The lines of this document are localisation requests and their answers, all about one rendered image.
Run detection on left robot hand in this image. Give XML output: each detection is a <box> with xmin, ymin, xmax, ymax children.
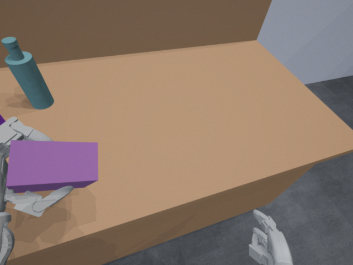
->
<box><xmin>0</xmin><ymin>117</ymin><xmax>74</xmax><ymax>217</ymax></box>

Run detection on table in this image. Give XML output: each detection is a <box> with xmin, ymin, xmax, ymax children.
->
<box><xmin>0</xmin><ymin>0</ymin><xmax>353</xmax><ymax>265</ymax></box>

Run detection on left robot forearm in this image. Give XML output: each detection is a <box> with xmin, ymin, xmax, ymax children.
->
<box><xmin>0</xmin><ymin>212</ymin><xmax>15</xmax><ymax>265</ymax></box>

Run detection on sponge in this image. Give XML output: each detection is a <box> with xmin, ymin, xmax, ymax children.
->
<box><xmin>6</xmin><ymin>140</ymin><xmax>98</xmax><ymax>193</ymax></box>

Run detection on right robot hand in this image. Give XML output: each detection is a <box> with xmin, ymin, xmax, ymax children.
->
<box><xmin>249</xmin><ymin>210</ymin><xmax>293</xmax><ymax>265</ymax></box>

